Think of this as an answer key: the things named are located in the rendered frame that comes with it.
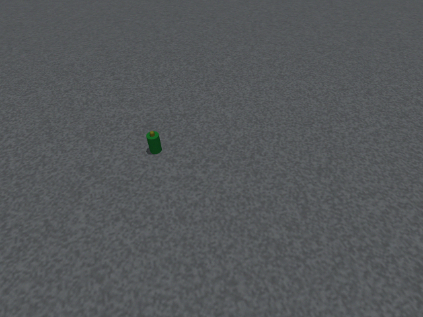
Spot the bottle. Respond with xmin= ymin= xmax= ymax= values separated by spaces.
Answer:
xmin=146 ymin=131 xmax=162 ymax=154

